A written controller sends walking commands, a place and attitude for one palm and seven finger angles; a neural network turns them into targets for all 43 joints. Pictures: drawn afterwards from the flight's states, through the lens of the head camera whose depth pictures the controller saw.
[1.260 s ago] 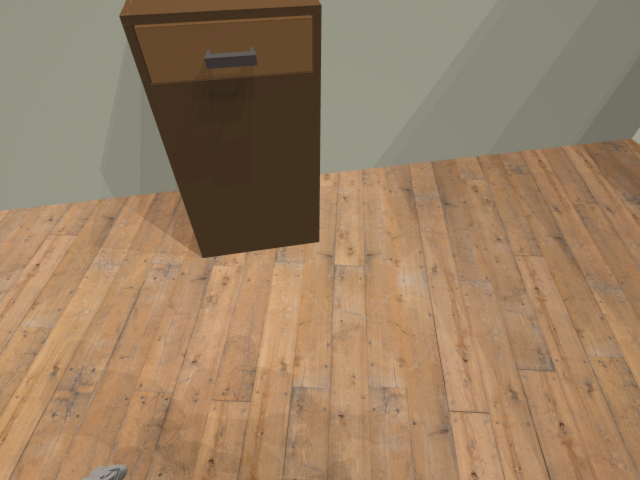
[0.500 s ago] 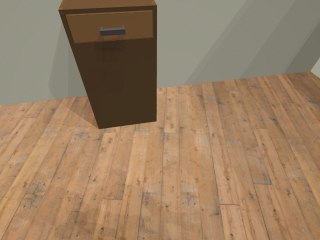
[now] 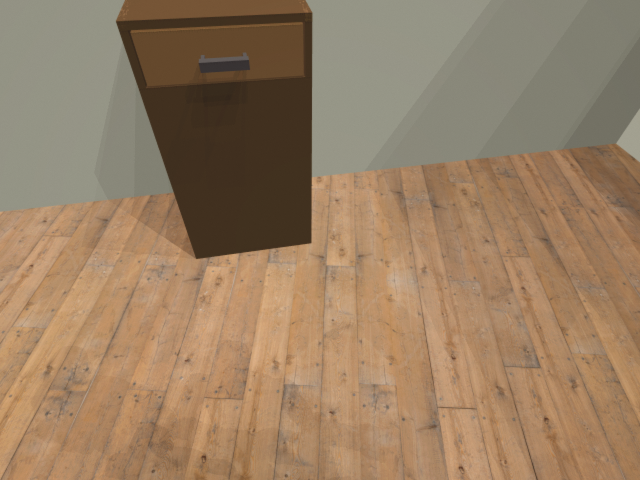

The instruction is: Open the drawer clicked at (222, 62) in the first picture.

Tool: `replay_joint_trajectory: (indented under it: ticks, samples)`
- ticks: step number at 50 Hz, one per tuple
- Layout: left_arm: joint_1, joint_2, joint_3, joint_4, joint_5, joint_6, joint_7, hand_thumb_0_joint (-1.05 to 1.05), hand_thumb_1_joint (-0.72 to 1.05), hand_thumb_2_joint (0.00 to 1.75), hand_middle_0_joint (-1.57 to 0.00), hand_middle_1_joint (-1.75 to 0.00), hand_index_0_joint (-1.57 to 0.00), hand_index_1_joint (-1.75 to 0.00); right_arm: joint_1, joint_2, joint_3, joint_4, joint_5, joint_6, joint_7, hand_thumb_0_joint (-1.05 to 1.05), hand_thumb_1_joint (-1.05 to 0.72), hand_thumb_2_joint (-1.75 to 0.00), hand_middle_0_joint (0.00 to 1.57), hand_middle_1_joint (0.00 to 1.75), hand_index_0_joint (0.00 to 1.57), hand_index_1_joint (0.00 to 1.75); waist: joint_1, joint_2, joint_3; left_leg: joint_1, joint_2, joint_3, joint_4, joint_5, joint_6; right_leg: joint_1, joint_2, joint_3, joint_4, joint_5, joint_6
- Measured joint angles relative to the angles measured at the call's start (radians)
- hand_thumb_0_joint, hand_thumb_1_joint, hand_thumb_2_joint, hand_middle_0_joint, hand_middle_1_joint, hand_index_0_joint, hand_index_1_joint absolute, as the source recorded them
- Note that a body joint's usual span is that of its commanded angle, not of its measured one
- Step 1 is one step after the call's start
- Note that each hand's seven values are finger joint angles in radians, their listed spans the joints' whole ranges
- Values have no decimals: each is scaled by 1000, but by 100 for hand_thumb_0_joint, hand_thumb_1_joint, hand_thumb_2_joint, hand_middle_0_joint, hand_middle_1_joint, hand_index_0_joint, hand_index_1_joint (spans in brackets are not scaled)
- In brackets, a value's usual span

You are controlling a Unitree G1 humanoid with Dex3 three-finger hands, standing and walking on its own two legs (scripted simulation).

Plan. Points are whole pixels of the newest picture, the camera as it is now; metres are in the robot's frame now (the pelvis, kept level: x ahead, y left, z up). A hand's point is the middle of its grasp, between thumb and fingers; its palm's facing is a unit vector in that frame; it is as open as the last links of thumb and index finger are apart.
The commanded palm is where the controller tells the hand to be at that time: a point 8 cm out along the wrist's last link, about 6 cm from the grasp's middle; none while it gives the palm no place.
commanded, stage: look at it before walking up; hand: left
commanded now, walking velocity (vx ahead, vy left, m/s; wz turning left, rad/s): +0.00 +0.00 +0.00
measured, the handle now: (224, 60) +1.08 +0.33 +0.04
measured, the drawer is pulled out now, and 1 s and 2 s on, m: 0.00 0.00 0.00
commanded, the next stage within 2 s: walk to a spot facing it in 0.18 s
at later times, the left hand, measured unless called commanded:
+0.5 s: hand out of the picture +0.05 +0.22 -0.18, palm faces -0.05 -0.97 -0.26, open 7.3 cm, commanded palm none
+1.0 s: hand out of the picture +0.14 +0.22 -0.20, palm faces -0.13 -0.98 -0.14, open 7.4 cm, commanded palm none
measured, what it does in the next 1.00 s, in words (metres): walks ahead, turning right: left foot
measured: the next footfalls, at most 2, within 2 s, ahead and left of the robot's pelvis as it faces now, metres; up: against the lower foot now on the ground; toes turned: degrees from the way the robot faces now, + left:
left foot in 0.92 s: +0.32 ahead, +0.12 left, +0.00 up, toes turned -4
right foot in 1.44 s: +0.35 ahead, -0.14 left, +0.00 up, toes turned -36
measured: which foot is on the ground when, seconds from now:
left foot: down 0.00-0.60, up 0.62-0.90, down 0.92-1.00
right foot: down 0.00-0.92, up 0.94-1.00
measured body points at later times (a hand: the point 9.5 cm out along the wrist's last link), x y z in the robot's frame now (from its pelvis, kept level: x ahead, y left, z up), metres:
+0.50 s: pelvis +0.03 +0.00 -0.01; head +0.02 +0.00 +0.44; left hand +0.06 +0.27 -0.16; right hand +0.07 -0.27 -0.15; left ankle +0.00 +0.12 -0.74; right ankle +0.00 -0.12 -0.74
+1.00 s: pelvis +0.20 +0.04 -0.03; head +0.22 +0.06 +0.42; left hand +0.15 +0.27 -0.19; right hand +0.28 -0.21 -0.15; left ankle +0.28 +0.12 -0.75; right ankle +0.04 -0.08 -0.67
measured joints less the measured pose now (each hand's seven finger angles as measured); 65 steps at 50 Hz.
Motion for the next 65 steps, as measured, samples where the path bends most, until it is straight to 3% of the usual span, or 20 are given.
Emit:
replay_joint_trajectory:
  ticks: [17,27,30,32,35,37,41,45,46,48,50,53,59,65]
  samples:
    - [11,0,0,9,-1,2,6,1,91,90,-20,-30,-20,-30,-3,2,2,6,-1,2,-3,1,-91,-89,20,30,21,30,4,-2,1,7,-2,4,-5,-3,3,7,-2,4,-9,0,4]
    - [174,-84,22,-19,12,21,-22,1,91,90,-20,-30,-20,-30,118,87,-13,-30,-12,3,4,1,-91,-89,20,30,21,30,18,-3,-42,-26,27,72,162,-158,2,-71,25,60,194,-156,-24]
    - [216,-120,30,-16,14,8,-26,1,91,90,-20,-30,-20,-30,174,105,-24,-28,-9,-6,1,1,-91,-89,20,30,21,30,11,19,-35,-33,52,71,237,-226,-10,-68,41,49,240,-193,-18]
    - [236,-143,35,-17,15,-16,-20,1,91,90,-20,-30,-20,-30,203,114,-29,-14,-7,1,-1,1,-91,-89,20,30,21,30,11,34,-32,-92,70,62,383,-279,-4,-55,55,31,247,-223,-24]
    - [284,-175,35,-22,15,-51,4,1,91,90,-20,-30,-20,-30,191,129,-31,2,-11,17,0,1,-91,-89,20,30,20,30,42,21,-17,-225,54,59,662,-324,-9,-7,53,46,196,-219,-32]
    - [324,-195,32,-11,19,-54,13,0,91,90,-20,-30,-20,-30,158,134,-36,-14,-11,19,4,1,-91,-89,20,30,20,30,50,12,-9,-306,53,70,713,-299,-16,34,47,68,140,-205,-28]
    - [378,-219,28,35,23,-40,15,0,91,90,-20,-30,-20,-30,67,150,-45,-82,-3,6,19,1,-91,-90,20,30,20,30,48,-9,4,-407,67,80,581,-180,-21,106,29,110,38,-187,-8]
    - [392,-213,44,67,16,-28,9,1,91,90,-20,-30,-21,-30,-4,169,-42,-153,3,-38,20,1,-91,-90,20,30,20,30,45,-33,26,-350,59,90,312,-43,-10,146,8,148,61,-242,17]
    - [397,-213,51,68,12,-25,6,1,91,90,-20,-30,-21,-30,-12,166,-39,-169,-1,-55,16,1,-91,-90,20,30,20,30,44,-24,26,-319,68,91,265,-10,4,119,18,146,149,-274,10]
    - [365,-195,64,67,4,-9,2,1,91,90,-20,-30,-21,-30,-25,178,-37,-180,-8,-76,4,1,-91,-89,20,30,20,30,45,-32,39,-312,79,126,336,-32,38,-3,23,115,477,-315,-12]
    - [318,-169,77,50,8,2,1,1,91,90,-20,-30,-20,-30,-12,191,-32,-176,-11,-76,-3,0,-91,-89,20,30,20,30,48,-39,37,-267,88,162,336,-77,51,-136,16,54,748,-277,-24]
    - [229,-128,97,-7,19,11,-10,1,91,90,-20,-30,-20,-30,37,209,-32,-149,-14,-73,-13,0,-91,-89,20,30,20,30,47,-42,25,-181,86,204,247,-71,48,-292,-23,-41,886,-169,-18]
    - [83,-96,120,-133,23,28,-21,1,92,90,-19,-30,-19,-30,121,167,-59,-112,-9,-67,-30,-2,-95,-89,20,30,21,30,22,-37,6,-53,65,293,103,-62,57,-457,-78,-91,762,-26,25]
    - [-32,-95,113,-193,22,51,-27,1,92,90,-19,-30,-19,-30,184,133,-62,-91,-16,-37,-22,0,-93,-90,20,30,20,30,-25,-13,43,21,76,359,104,-122,38,-430,-93,-103,505,1,35]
